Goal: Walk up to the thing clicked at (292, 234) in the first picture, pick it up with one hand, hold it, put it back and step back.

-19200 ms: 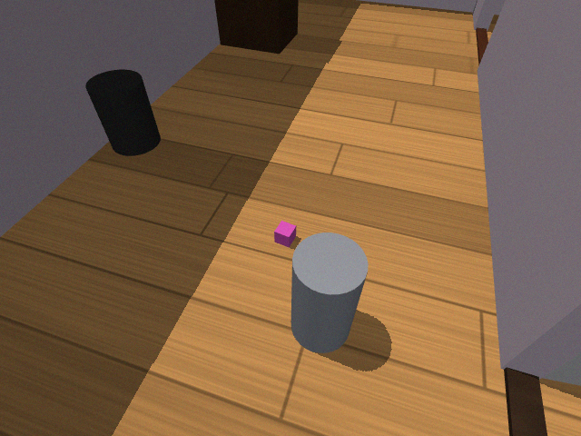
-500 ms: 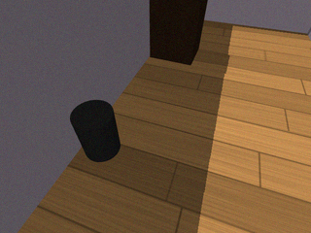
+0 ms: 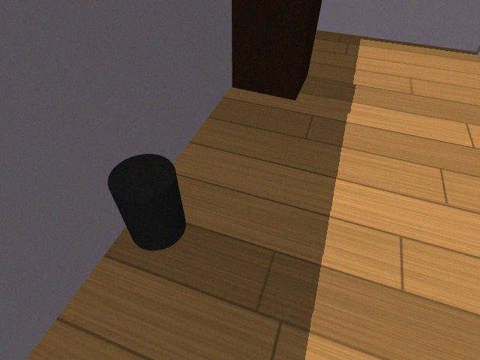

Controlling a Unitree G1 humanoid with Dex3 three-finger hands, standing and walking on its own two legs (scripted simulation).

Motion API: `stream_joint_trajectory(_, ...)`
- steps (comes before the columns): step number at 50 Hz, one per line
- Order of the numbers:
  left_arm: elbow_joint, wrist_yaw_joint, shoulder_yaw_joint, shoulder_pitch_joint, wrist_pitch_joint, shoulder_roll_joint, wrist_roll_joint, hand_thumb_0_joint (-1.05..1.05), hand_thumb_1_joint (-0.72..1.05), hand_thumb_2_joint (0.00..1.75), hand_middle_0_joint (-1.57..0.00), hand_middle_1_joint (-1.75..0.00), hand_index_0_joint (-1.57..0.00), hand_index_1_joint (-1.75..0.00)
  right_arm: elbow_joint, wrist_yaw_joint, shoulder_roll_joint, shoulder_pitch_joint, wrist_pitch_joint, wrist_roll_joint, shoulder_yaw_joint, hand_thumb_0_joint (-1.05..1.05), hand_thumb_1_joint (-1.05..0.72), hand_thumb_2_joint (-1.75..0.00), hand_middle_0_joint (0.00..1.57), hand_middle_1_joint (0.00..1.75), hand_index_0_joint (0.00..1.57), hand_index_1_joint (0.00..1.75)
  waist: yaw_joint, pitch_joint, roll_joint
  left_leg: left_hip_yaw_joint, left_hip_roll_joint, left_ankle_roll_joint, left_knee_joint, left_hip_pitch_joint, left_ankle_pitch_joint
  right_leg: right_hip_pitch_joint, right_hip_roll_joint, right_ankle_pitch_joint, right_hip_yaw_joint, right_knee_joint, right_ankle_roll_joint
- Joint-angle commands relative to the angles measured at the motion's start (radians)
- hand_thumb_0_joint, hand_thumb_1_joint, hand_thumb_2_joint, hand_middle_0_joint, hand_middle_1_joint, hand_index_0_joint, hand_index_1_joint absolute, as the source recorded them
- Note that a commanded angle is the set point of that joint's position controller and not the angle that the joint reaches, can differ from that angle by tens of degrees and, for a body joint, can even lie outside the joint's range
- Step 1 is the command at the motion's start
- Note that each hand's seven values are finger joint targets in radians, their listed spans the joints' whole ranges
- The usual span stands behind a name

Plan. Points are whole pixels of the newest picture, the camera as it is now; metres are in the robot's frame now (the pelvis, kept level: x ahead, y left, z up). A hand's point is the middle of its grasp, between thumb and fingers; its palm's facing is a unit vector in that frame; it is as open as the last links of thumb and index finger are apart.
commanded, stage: stand
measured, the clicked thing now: out of the picture +0.13 -0.46 -0.75
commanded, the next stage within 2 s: walk up in 1.72 s
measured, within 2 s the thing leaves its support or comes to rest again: neither
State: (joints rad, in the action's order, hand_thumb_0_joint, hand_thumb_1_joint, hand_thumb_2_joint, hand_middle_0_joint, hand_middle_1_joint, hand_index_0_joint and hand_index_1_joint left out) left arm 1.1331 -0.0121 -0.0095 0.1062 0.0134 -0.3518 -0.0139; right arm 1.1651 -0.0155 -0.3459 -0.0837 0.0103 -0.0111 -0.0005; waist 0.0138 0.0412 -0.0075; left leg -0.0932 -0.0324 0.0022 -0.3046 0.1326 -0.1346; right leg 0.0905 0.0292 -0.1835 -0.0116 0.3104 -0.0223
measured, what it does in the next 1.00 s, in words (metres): stands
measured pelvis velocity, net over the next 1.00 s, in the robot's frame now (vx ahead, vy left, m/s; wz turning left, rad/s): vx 0.02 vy -0.01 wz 0.00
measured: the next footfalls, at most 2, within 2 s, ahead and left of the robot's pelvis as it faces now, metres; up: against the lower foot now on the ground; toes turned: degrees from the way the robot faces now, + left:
none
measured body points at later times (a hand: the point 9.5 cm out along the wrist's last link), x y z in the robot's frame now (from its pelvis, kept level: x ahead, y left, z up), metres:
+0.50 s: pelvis +0.01 -0.01 +0.00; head +0.02 +0.00 +0.45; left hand +0.09 +0.29 -0.13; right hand +0.09 -0.31 -0.13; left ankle +0.02 +0.12 -0.75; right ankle -0.01 -0.13 -0.75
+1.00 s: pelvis +0.02 -0.01 +0.00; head +0.02 -0.01 +0.45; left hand +0.10 +0.29 -0.13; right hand +0.10 -0.31 -0.13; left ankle +0.02 +0.12 -0.75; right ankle -0.01 -0.13 -0.75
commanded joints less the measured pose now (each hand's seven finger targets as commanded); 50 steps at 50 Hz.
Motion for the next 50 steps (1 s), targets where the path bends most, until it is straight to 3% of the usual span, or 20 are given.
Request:
stream_joint_trajectory(1, -0.054, 0.017, 0.044, -0.04, 0.017, -0.21, 0.005, 0.0, 0.9, 0.9, -0.2, -0.3, -0.2, -0.3, -0.061, 0.017, -0.215, 0.051, 0.024, 0.002, -0.041, 0.0, -0.9, -0.9, 0.2, 0.3, 0.2, 0.3, -0.006, -0.062, 0.01, 0.123, -0.124, -0.012, 0.052, -0.066, 0.042, 0.049, 0.116, 0.077, 0.091, -0.065, 0.036)
stream_joint_trajectory(14, -0.059, 0.02, 0.043, -0.039, 0.02, -0.212, 0.006, 0.0, 0.9, 0.9, -0.2, -0.3, -0.2, -0.3, -0.066, 0.018, -0.215, 0.056, 0.022, 0.001, -0.042, 0.0, -0.9, -0.9, 0.2, 0.3, 0.2, 0.3, -0.006, -0.081, 0.011, 0.119, -0.131, -0.011, 0.031, -0.091, 0.133, 0.032, 0.115, 0.148, 0.078, -0.056, 0.034)
stream_joint_trajectory(25, -0.06, 0.021, 0.046, -0.043, 0.018, -0.216, 0.003, 0.0, 0.9, 0.9, -0.2, -0.3, -0.2, -0.3, -0.067, 0.018, -0.211, 0.044, 0.019, 0.0, -0.038, 0.0, -0.9, -0.9, 0.2, 0.3, 0.2, 0.3, -0.001, -0.065, 0.008, 0.117, -0.119, -0.008, 0.043, -0.067, 0.062, 0.029, 0.119, 0.116, 0.088, -0.077, 0.035)
stream_joint_trajectory(30, -0.06, 0.021, 0.047, -0.037, 0.018, -0.214, 0.005, 0.0, 0.9, 0.9, -0.2, -0.3, -0.2, -0.3, -0.07, 0.019, -0.21, 0.047, 0.021, 0.002, -0.038, 0.0, -0.9, -0.9, 0.2, 0.3, 0.2, 0.3, -0.007, -0.086, 0.011, 0.12, -0.13, -0.01, 0.034, -0.089, 0.153, 0.014, 0.117, 0.172, 0.077, -0.054, 0.036)
stream_joint_trajectory(33, -0.059, 0.021, 0.045, -0.027, 0.02, -0.213, 0.007, 0.0, 0.9, 0.9, -0.2, -0.3, -0.2, -0.3, -0.07, 0.019, -0.217, 0.047, 0.021, 0.003, -0.04, 0.0, -0.9, -0.9, 0.2, 0.3, 0.2, 0.3, -0.01, -0.081, 0.004, 0.119, -0.13, -0.01, 0.028, -0.101, 0.154, 0.024, 0.115, 0.171, 0.076, -0.06, 0.033)
stream_joint_trajectory(35, -0.065, 0.023, 0.046, -0.035, 0.021, -0.217, 0.006, 0.0, 0.9, 0.9, -0.2, -0.3, -0.2, -0.3, -0.073, 0.02, -0.213, 0.037, 0.021, 0.001, -0.041, 0.0, -0.9, -0.9, 0.2, 0.3, 0.2, 0.3, -0.002, -0.103, 0.005, 0.113, -0.131, -0.012, 0.019, -0.106, 0.182, 0.008, 0.123, 0.221, 0.078, -0.052, 0.035)
stream_joint_trajectory(50, -0.068, 0.024, 0.046, -0.032, 0.019, -0.215, 0.003, 0.0, 0.9, 0.9, -0.2, -0.3, -0.2, -0.3, -0.081, 0.021, -0.212, 0.049, 0.019, 0.001, -0.043, 0.0, -0.9, -0.9, 0.2, 0.3, 0.2, 0.3, -0.007, -0.075, -0.002, 0.113, -0.132, -0.013, 0.029, -0.103, 0.153, 0.022, 0.116, 0.18, 0.07, -0.066, 0.035)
